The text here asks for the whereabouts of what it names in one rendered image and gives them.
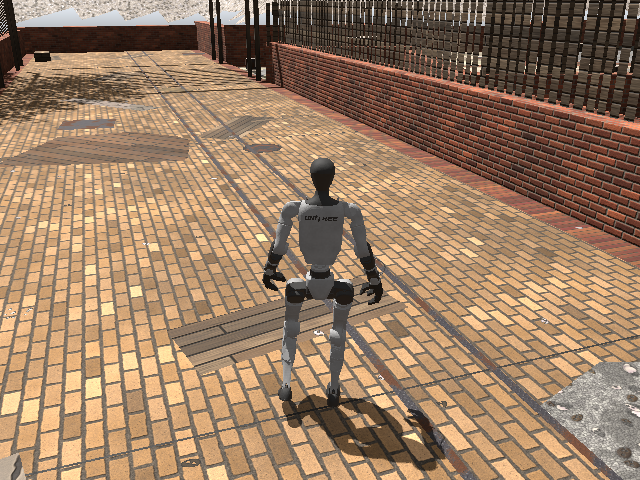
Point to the left robot shin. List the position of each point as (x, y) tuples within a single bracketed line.
[(288, 355)]

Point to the right robot hand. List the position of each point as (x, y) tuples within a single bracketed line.
[(377, 289)]

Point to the left robot hand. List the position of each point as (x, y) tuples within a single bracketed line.
[(276, 276)]

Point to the robot left thigh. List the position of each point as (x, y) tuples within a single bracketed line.
[(295, 293)]

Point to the left robot forearm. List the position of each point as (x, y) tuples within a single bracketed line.
[(272, 261)]

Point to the left robot upper arm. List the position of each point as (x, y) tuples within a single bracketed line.
[(289, 210)]

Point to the right robot forearm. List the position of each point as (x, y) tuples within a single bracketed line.
[(370, 268)]

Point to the right robot upper arm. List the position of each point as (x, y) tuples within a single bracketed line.
[(353, 212)]

